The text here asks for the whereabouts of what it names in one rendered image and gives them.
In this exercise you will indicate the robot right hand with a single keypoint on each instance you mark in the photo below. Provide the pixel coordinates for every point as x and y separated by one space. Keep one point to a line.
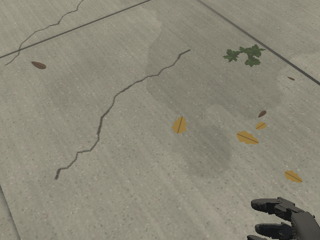
303 225

